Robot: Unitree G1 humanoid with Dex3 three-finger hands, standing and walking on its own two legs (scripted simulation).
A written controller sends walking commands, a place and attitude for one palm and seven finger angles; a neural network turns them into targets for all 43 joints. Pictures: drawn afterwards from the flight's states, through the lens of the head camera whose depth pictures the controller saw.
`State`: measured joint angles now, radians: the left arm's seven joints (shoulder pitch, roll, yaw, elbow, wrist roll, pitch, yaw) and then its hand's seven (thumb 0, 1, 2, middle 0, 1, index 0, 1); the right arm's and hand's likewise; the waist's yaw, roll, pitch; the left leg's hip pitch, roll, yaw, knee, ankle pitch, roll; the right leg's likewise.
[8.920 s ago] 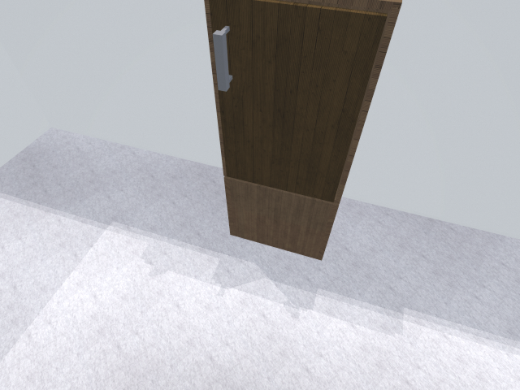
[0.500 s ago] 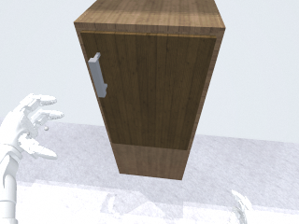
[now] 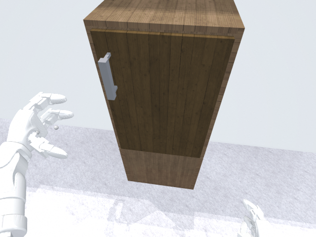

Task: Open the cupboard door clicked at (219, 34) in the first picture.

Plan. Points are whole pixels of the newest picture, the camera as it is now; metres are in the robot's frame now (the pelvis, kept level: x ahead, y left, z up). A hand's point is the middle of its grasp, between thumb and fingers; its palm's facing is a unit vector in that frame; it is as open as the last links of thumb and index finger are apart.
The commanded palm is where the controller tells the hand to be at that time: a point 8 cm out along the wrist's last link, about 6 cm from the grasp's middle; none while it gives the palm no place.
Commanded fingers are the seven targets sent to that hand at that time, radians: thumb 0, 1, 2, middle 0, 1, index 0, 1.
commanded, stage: move the hooked fingers beside the handle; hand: left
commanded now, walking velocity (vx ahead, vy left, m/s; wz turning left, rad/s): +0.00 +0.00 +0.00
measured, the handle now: (110, 76) +0.55 +0.20 +0.12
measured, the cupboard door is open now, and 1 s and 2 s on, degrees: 0 0 0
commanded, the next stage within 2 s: none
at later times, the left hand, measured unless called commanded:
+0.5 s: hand (72, 105) +0.40 +0.26 +0.13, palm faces -0.03 -1.00 -0.02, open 14.0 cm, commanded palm +0.38 +0.31 +0.13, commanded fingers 0.00 -0.50 0.30 -0.30 -1.20 -0.30 -1.20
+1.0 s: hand (80, 90) +0.45 +0.26 +0.14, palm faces -0.05 -1.00 +0.00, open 14.0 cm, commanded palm +0.44 +0.32 +0.13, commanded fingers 0.00 -0.50 0.30 -0.30 -1.20 -0.30 -1.20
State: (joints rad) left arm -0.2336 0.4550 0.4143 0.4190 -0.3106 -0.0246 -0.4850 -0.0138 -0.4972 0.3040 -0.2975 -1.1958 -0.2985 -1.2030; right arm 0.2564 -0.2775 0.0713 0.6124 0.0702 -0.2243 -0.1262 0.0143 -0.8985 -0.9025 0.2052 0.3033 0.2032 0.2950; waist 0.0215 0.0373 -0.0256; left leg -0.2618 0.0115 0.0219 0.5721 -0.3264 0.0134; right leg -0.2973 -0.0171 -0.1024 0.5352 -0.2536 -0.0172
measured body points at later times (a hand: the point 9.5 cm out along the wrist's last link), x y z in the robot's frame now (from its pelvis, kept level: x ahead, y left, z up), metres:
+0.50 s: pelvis +0.01 +0.01 +0.00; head +0.04 +0.01 +0.45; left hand +0.39 +0.32 +0.14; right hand +0.11 -0.25 -0.10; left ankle -0.02 +0.11 -0.73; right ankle +0.02 -0.11 -0.73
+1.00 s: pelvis +0.01 +0.02 -0.01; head +0.07 +0.02 +0.44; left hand +0.45 +0.32 +0.14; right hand +0.07 -0.26 -0.11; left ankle -0.02 +0.11 -0.73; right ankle +0.02 -0.11 -0.73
